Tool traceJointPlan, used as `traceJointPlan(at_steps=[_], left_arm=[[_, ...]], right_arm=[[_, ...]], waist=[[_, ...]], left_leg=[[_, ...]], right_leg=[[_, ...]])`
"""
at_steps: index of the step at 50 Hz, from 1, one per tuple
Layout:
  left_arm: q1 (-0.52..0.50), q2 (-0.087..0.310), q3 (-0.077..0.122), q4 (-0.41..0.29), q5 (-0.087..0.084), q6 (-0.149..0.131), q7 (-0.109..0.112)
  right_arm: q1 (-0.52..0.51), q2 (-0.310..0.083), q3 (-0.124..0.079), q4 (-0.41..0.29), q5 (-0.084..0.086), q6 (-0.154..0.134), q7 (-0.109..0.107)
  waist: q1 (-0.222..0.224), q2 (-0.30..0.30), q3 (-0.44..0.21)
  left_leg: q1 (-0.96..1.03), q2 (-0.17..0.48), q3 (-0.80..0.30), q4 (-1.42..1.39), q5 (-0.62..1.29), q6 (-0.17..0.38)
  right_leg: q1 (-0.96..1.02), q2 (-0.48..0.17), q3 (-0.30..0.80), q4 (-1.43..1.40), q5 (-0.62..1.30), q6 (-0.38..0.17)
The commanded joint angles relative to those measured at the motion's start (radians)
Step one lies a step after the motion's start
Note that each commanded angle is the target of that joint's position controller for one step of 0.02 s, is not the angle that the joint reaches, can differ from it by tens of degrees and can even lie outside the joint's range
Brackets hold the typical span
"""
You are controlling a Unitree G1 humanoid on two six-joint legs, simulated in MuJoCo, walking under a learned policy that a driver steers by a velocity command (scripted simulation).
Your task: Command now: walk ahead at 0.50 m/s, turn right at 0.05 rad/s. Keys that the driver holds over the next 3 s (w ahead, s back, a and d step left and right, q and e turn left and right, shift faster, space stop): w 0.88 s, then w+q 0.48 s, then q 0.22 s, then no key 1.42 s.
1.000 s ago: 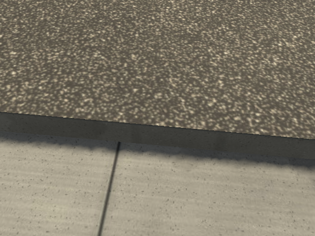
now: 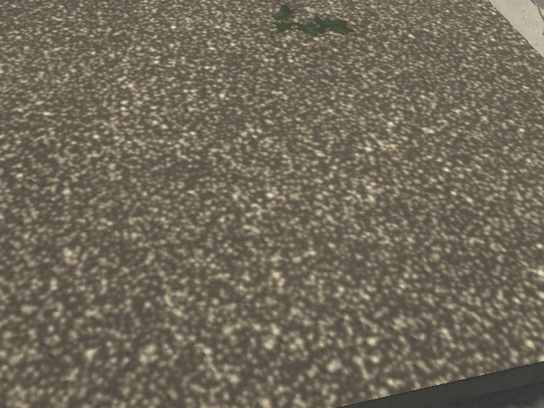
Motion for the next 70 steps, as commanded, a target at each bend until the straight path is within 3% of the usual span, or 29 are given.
traceJointPlan(at_steps=[1, 5, 9, 10, 11, 12, 14, 16, 19, 23, 27, 31, 34, 36, 37, 38, 39, 41, 43, 46, 49, 55, 60, 63, 64, 65, 66, 68, 70], left_arm=[[-0.126, 0.02, -0.009, -0.083, -0.005, -0.015, -0.003], [-0.149, 0.022, -0.018, -0.077, -0.015, -0.018, 0.016], [0.177, 0.065, 0.009, 0.037, 0.008, -0.04, 0.048], [0.317, 0.156, 0.034, 0.064, 0.023, -0.043, 0.06], [0.321, 0.256, 0.06, 0.072, 0.009, -0.028, 0.059], [0.276, 0.202, 0.064, 0.072, -0.036, -0.015, 0.046], [0.14, 0.065, 0.028, 0.053, -0.03, -0.013, 0.035], [0.141, 0.012, 0.01, 0.081, -0.028, -0.026, 0.042], [0.224, 0.025, 0.012, 0.135, -0.025, -0.054, 0.04], [0.377, -0.002, -0.007, 0.217, -0.018, -0.066, 0.033], [0.399, -0.026, -0.041, 0.274, -0.036, -0.079, 0.037], [0.403, -0.002, -0.042, 0.261, -0.066, -0.055, 0.093], [0.413, 0.081, -0.027, 0.225, -0.067, -0.051, 0.079], [0.339, 0.155, 0.019, 0.202, -0.062, -0.057, 0.054], [0.359, 0.076, 0.014, 0.142, -0.087, -0.074, 0.031], [0.27, 0.048, 0.035, 0.112, -0.033, -0.084, -0.009], [0.293, -0.077, 0.013, 0.148, -0.048, -0.104, -0.037], [0.056, -0.114, -0.017, -0.01, -0.064, -0.086, -0.021], [0.12, -0.103, -0.027, -0.042, -0.058, -0.048, 0.01], [0.136, -0.117, -0.055, -0.068, -0.072, -0.03, 0.026], [-0.042, -0.059, -0.045, -0.132, -0.021, -0.04, 0.023], [-0.339, -0.062, -0.033, -0.192, -0.071, -0.059, 0.008], [-0.445, -0.025, -0.013, -0.225, -0.077, -0.087, -0.016], [-0.275, 0.052, 0.027, -0.181, -0.068, -0.103, -0.004], [-0.093, 0.098, 0.049, -0.142, -0.058, -0.106, 0.008], [0.123, 0.18, 0.071, -0.117, -0.042, -0.1, 0.029], [0.121, 0.181, 0.067, -0.118, -0.024, -0.088, 0.032], [0.025, 0.019, 0.036, -0.134, -0.049, -0.077, 0.047], [-0.052, 0.009, 0.03, -0.124, -0.037, -0.082, 0.04]], right_arm=[[0.016, -0.135, -0.026, -0.014, -0.001, -0.011, -0.003], [0.034, -0.151, -0.029, 0.017, -0.008, -0.008, -0.009], [-0.027, -0.149, -0.024, 0.019, 0.008, -0.003, -0.017], [-0.027, -0.109, -0.011, -0.018, 0.012, -0.004, -0.016], [0.139, -0.012, 0.005, -0.009, 0.016, 0.006, -0.015], [0.077, -0.105, -0.017, 0.023, -0.016, 0.026, -0.02], [-0.044, -0.091, -0.021, -0.013, -0.027, 0.021, -0.002], [-0.034, -0.055, -0.016, -0.017, -0.031, 0.039, 0.013], [-0.072, 0.001, -0.006, -0.041, -0.032, 0.065, 0.016], [-0.357, 0.102, 0.04, -0.2, -0.012, 0.076, -0.039], [-0.543, 0.137, 0.096, -0.364, -0.011, 0.068, -0.046], [-0.495, 0.117, 0.106, -0.388, -0.017, 0.094, -0.018], [-0.311, 0.08, 0.086, -0.312, 0.024, 0.086, -0.019], [-0.021, -0.019, 0.029, -0.237, -0.008, 0.061, -0.011], [0.087, -0.127, -0.014, -0.176, -0.023, 0.056, -0.019], [0.079, -0.214, -0.048, -0.141, -0.005, 0.091, -0.032], [-0.021, -0.155, -0.018, -0.149, -0.014, 0.053, -0.028], [-0.104, 0.05, 0.029, -0.063, -0.003, -0.006, 0.021], [-0.164, 0.183, 0.062, 0.018, -0.024, -0.03, 0.047], [-0.15, 0.12, 0.05, 0.053, -0.008, -0.034, 0.055], [-0.084, 0.049, 0.047, 0.066, 0.007, -0.042, 0.027], [0.169, -0.043, 0.007, 0.085, 0.027, -0.029, -0.044], [0.182, -0.069, -0.023, 0.064, 0.031, 0.004, -0.047], [0.12, -0.103, -0.044, 0.034, 0.027, 0.014, -0.038], [0.061, -0.105, -0.045, 0.001, 0.017, 0.01, -0.029], [0.012, -0.064, -0.035, -0.055, -0.003, -0.001, -0.026], [0.161, 0.062, 0.001, -0.069, 0.022, -0.012, -0.022], [0.043, -0.114, -0.048, -0.077, 0.055, -0.012, -0.026], [-0.04, -0.111, -0.063, -0.108, 0.043, -0.003, -0.04]], waist=[[-0.006, 0.146, 0.022], [-0.003, 0.177, -0.011], [0.152, 0.089, -0.122], [0.19, -0.048, -0.218], [0.087, -0.233, -0.289], [0.115, -0.035, -0.215], [0.07, -0.009, -0.003], [0.016, -0.016, 0.036], [0.008, 0.0, 0.025], [0.061, -0.008, 0.092], [0.025, 0.063, 0.125], [0.032, 0.061, 0.011], [-0.053, -0.063, -0.196], [-0.193, -0.155, -0.371], [-0.189, 0.057, -0.434], [-0.183, 0.3, -0.428], [-0.117, 0.257, -0.392], [-0.016, -0.026, -0.049], [0.1, -0.01, -0.017], [0.142, 0.03, 0.024], [0.099, 0.079, -0.036], [-0.055, 0.122, -0.042], [-0.053, 0.177, 0.006], [0.036, 0.21, -0.088], [0.123, 0.213, -0.198], [0.199, 0.103, -0.372], [0.11, -0.216, -0.511], [0.116, -0.069, -0.27], [0.047, 0.033, -0.111]], left_leg=[[-0.007, 0.205, -0.087, -0.076, 0.497, 0.089], [0.034, 0.24, -0.083, 0.002, 0.632, 0.078], [-0.044, 0.201, -0.051, 0.411, 0.79, 0.051], [-0.222, 0.133, -0.012, 0.716, 0.41, 0.022], [-0.474, -0.029, -0.026, 1.031, -0.355, -0.007], [-0.574, 0.026, -0.112, 1.161, -0.311, 0.002], [-0.681, 0.089, -0.08, 1.226, -0.19, 0.003], [-0.653, 0.124, -0.075, 1.242, -0.105, -0.017], [-0.752, 0.122, -0.037, 1.377, -0.084, -0.039], [-1.328, 0.107, -0.039, 1.967, -0.285, 0.012], [-1.401, 0.13, -0.017, 1.792, -0.302, 0.044], [-0.976, 0.153, 0.104, 1.358, -0.256, 0.046], [-0.496, -0.005, 0.206, 1.059, -0.304, 0.078], [-0.25, 0.0, 0.013, 0.836, -0.298, 0.133], [-0.02, 0.233, -0.498, 0.573, -0.507, 0.235], [0.006, 0.344, -1.051, 0.109, -0.51, 0.304], [-0.013, 0.442, -1.153, -0.003, -0.364, 0.31], [-0.353, 0.379, -0.729, 0.12, -0.278, 0.188], [-0.478, 0.294, -0.442, 0.148, -0.133, 0.104], [-0.48, 0.191, -0.165, 0.079, 0.064, 0.087], [-0.415, 0.108, -0.068, -0.026, 0.278, 0.094], [0.074, 0.203, -0.219, -0.069, 0.394, 0.058], [0.213, 0.268, -0.295, 0.038, 0.42, 0.102], [0.115, 0.233, -0.278, 0.215, 0.706, 0.082], [-0.031, 0.196, -0.259, 0.385, 0.698, 0.062], [-0.253, 0.117, -0.232, 0.662, 0.398, 0.038], [-0.624, -0.009, -0.177, 0.972, -0.342, -0.021], [-0.731, 0.099, -0.217, 1.132, -0.239, -0.029], [-0.646, 0.141, -0.182, 1.093, -0.143, -0.053]], right_leg=[[-0.01, 0.01, -0.066, -0.169, 0.085, 0.018], [0.104, 0.048, -0.087, -0.294, 0.09, -0.02], [0.479, 0.093, -0.079, -0.452, 0.111, -0.102], [0.686, -0.136, 0.175, -0.502, 0.177, -0.137], [0.817, -0.373, 0.553, -0.555, 0.33, -0.29], [0.724, -0.316, 0.548, -0.606, -0.036, -0.311], [0.502, -0.225, 0.408, -0.711, -0.322, -0.258], [0.38, -0.156, 0.287, -0.75, -0.211, -0.213], [0.354, -0.137, 0.202, -0.729, -0.032, -0.223], [0.448, -0.221, 0.283, -0.731, -0.235, -0.263], [0.352, -0.149, 0.168, -0.782, -0.266, -0.156], [0.378, -0.139, 0.04, -0.966, 0.332, -0.207], [0.49, -0.156, -0.056, -0.66, 1.483, -0.2], [0.586, -0.176, -0.05, -0.204, 1.608, -0.148], [0.25, -0.039, -0.04, 0.166, 1.157, -0.099], [0.011, 0.198, 0.022, 0.623, 0.075, -0.064], [-0.158, 0.214, 0.321, 0.942, -0.032, -0.085], [-0.29, 0.116, 0.191, 1.006, -0.051, -0.146], [-0.269, 0.081, 0.222, 1.047, -0.008, -0.183], [-0.323, 0.064, 0.188, 0.752, 0.071, -0.164], [-0.223, 0.021, -0.021, 0.365, 0.22, -0.088], [-0.26, 0.045, -0.011, -0.234, 0.267, 0.022], [-0.198, 0.064, 0.012, -0.451, 0.179, 0.011], [0.18, 0.106, -0.014, -0.525, 0.155, -0.047], [0.462, 0.044, 0.036, -0.461, 0.184, -0.102], [0.785, -0.16, 0.239, -0.407, 0.163, -0.167], [1.075, -0.403, 0.69, -0.505, 0.038, -0.334], [0.814, -0.323, 0.533, -0.6, -0.09, -0.251], [0.522, -0.245, 0.29, -0.644, 0.302, -0.205]])
Next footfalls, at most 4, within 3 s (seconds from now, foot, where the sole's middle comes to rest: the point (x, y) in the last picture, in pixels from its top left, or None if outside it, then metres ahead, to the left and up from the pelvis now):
0.20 right None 0.24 -0.09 -0.79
0.72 left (227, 354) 0.56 0.08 -0.63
1.28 right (285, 227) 0.91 -0.06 -0.63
1.74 left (175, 196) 1.02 0.24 -0.63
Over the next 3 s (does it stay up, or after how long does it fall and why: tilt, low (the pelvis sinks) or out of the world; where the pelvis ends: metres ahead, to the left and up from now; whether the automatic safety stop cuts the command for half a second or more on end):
stays up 1.01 0.09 0.15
